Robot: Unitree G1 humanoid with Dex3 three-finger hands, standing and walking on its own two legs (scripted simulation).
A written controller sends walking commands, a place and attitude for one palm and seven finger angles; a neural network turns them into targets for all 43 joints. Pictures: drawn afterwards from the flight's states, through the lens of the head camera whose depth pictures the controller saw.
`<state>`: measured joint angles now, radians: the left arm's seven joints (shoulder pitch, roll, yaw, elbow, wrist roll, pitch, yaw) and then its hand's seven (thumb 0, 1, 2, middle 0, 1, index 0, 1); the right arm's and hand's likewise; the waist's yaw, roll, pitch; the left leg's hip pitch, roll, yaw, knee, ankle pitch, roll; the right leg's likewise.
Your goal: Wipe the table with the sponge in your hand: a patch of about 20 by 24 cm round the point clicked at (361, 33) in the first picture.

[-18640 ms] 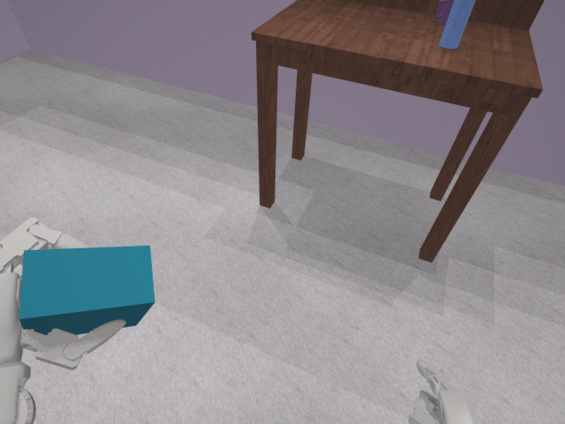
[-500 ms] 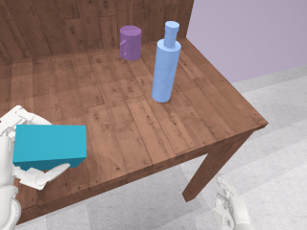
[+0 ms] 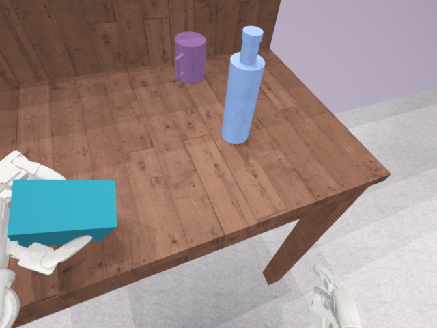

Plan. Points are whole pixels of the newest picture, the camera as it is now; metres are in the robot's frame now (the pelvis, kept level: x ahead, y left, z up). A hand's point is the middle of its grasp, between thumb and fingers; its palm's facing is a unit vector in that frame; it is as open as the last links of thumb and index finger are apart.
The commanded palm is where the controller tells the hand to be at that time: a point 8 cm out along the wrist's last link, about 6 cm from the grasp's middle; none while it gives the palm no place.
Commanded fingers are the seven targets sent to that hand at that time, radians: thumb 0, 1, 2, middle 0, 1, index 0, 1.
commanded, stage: look again from close up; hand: left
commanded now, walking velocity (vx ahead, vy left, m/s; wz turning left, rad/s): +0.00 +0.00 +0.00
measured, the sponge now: (78, 214) +0.23 +0.22 +0.13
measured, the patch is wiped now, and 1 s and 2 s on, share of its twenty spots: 0.00 0.00 0.00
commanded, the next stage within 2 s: shuffle to correct the standing spot in 0.16 s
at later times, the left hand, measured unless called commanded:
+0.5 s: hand (64, 221) +0.21 +0.22 +0.16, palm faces +0.41 -0.85 -0.34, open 10.4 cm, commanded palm +0.15 +0.25 +0.18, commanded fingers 0.00 0.10 1.30 -1.20 -1.60 -1.20 -1.60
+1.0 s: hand (127, 221) +0.22 +0.15 +0.15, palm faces +0.35 -0.86 -0.36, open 10.4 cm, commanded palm +0.16 +0.19 +0.18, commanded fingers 0.00 0.10 1.30 -1.20 -1.60 -1.20 -1.60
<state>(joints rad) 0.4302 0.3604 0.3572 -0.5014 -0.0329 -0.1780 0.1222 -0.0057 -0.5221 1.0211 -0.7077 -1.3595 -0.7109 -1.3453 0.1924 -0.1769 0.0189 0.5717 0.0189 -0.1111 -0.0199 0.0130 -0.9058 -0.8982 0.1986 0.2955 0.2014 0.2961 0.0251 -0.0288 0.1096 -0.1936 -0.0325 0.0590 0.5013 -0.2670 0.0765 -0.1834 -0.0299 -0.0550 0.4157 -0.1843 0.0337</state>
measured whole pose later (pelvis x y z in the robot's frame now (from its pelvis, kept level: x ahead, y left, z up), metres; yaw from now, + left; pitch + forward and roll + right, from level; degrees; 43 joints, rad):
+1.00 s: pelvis +0.00 -0.09 -0.01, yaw +0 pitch -1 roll -1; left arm 0.50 0.37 0.35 -0.57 -0.09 -0.12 0.13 -0.01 -0.52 1.02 -0.71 -1.36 -0.71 -1.34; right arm 0.18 -0.22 -0.02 0.57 0.02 -0.06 -0.03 0.01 -0.91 -0.90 0.20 0.30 0.20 0.30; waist 0.00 -0.01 0.08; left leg -0.27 0.08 -0.01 0.59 -0.31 0.00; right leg -0.25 0.09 -0.10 0.48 -0.23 -0.09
